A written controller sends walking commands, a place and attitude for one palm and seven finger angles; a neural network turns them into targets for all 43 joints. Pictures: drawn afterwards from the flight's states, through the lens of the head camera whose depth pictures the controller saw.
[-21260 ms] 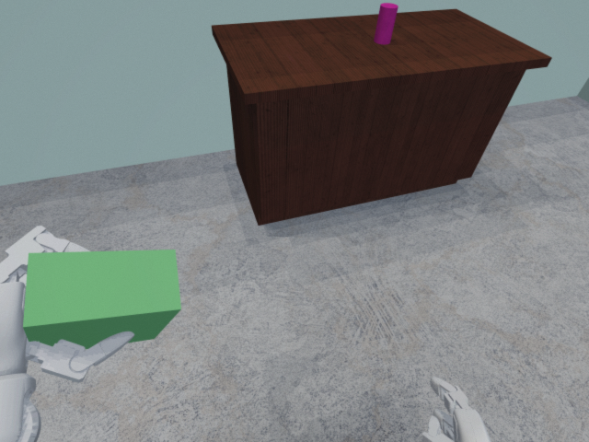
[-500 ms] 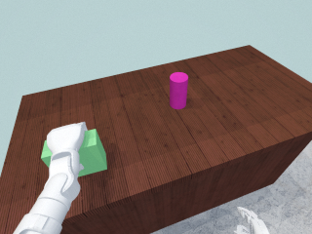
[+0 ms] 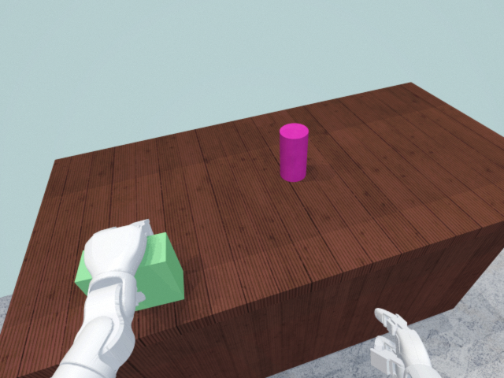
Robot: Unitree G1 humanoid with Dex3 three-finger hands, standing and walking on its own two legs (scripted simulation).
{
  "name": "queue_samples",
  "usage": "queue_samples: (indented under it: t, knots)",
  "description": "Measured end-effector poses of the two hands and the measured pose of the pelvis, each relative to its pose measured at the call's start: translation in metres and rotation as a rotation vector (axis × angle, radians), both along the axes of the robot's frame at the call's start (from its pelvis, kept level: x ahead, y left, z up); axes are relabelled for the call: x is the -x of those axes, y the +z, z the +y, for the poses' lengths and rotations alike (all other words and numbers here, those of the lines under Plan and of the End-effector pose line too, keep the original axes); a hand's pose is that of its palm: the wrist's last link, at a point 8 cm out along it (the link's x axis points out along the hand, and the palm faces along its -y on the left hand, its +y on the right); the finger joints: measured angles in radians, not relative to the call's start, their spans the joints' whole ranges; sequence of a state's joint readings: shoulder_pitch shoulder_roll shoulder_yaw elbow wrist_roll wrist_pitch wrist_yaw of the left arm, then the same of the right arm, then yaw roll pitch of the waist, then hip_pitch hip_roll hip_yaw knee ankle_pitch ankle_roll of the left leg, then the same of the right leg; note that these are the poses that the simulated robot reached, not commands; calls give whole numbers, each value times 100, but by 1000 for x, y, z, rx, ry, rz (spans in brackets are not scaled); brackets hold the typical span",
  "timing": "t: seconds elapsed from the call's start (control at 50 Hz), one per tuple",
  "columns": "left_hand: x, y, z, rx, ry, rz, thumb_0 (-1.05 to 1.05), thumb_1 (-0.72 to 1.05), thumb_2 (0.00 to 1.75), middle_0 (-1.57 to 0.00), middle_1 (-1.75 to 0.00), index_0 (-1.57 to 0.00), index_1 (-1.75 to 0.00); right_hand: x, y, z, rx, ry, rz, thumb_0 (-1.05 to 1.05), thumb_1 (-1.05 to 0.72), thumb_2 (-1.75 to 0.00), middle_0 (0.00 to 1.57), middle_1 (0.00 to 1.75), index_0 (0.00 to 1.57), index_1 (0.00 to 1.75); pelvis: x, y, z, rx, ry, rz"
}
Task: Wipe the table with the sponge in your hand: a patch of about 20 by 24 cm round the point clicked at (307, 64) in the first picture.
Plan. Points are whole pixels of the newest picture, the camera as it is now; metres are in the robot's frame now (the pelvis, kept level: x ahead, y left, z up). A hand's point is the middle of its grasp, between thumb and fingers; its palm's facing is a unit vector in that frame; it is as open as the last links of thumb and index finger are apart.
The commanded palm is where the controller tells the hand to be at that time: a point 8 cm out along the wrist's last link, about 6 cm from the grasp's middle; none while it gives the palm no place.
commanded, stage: wipe back along the middle lane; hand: left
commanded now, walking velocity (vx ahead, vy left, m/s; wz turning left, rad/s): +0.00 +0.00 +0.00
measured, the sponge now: (139, 281) +0.27 +0.25 +0.00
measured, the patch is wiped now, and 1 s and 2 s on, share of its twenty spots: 0.90 0.90 0.95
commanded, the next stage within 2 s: slide across to the third lane in 0.02 s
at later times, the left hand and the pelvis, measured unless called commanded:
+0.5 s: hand (145, 272) +0.26 +0.22 +0.05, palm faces -0.01 -0.05 -1.00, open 10.2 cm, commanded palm +0.24 +0.18 +0.10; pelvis -0.02 -0.01 +0.00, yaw +1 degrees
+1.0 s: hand (175, 262) +0.29 +0.17 +0.05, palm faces -0.01 -0.04 -1.00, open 10.2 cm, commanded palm +0.26 +0.16 +0.10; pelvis -0.03 -0.02 +0.00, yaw +1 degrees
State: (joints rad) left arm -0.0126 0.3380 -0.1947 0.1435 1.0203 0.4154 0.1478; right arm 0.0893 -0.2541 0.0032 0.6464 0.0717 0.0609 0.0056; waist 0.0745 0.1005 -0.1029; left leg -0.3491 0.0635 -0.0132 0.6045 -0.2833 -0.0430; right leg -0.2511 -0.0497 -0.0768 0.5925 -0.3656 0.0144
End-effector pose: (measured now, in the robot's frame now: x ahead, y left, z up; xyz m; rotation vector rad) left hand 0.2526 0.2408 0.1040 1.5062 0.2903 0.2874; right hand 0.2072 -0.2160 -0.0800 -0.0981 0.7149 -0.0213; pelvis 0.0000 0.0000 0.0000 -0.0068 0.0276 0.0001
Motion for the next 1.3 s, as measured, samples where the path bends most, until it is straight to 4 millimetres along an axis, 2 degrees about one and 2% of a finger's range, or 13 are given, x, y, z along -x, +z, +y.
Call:
queue_samples:
  t: [0.2,0.4,0.6,0.94,1.14,1.3]
  knots:
    - [15,-1,-9,8,-3,-9,0,-49,103,-67,-134,-70,-135,2,-1,-3,-4,6,-11,2,-90,-90,20,30,20,30,5,-1,-4,-3,-1,-15]
    - [12,1,-19,11,-20,16,0,-49,103,-68,-134,-71,-135,8,-1,-2,1,14,-28,2,-90,-90,20,30,20,30,14,-1,-9,-4,11,-31]
    - [6,1,-42,1,-73,5,-1,-49,103,-68,-134,-71,-135,18,-4,0,-25,23,-24,2,-90,-90,20,30,20,30,22,0,-12,-6,12,-35]
    - [-12,1,-70,0,-84,4,-2,-50,103,-69,-134,-72,-134,38,-10,-15,-28,-2,11,2,-90,-90,20,30,20,30,33,-2,-20,-11,12,-38]
    - [-24,-1,-73,-6,-66,19,-2,-50,103,-69,-133,-72,-134,53,-18,-27,-9,-30,54,2,-90,-90,20,30,20,30,36,-3,-26,-14,8,-24]
    - [-41,0,-71,-13,-46,30,-1,-51,103,-70,-133,-73,-134,73,-27,-42,17,-68,111,2,-90,-90,20,30,20,30,39,-5,-31,-16,4,-2]
